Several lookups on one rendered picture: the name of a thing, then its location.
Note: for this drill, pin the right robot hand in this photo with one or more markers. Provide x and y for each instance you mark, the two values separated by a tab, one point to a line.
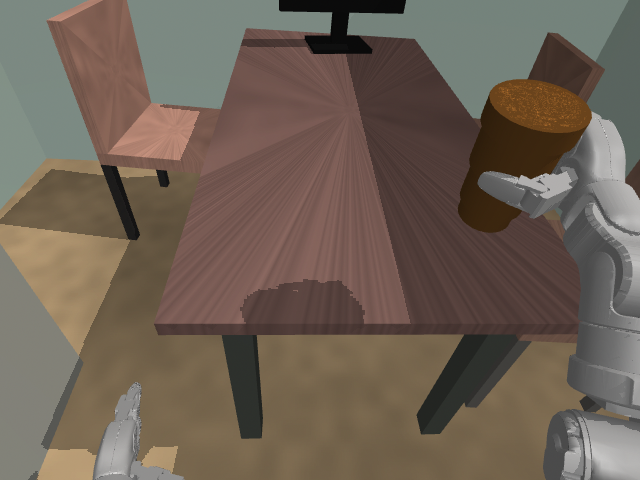
598	155

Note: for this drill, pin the table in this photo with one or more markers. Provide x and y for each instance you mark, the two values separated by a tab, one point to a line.
328	205

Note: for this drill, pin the left robot hand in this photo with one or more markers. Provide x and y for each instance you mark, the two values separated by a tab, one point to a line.
120	443

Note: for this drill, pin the right robot arm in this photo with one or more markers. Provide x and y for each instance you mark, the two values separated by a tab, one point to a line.
602	234

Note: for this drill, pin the chair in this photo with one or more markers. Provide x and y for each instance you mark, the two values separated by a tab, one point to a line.
98	48
560	63
521	341

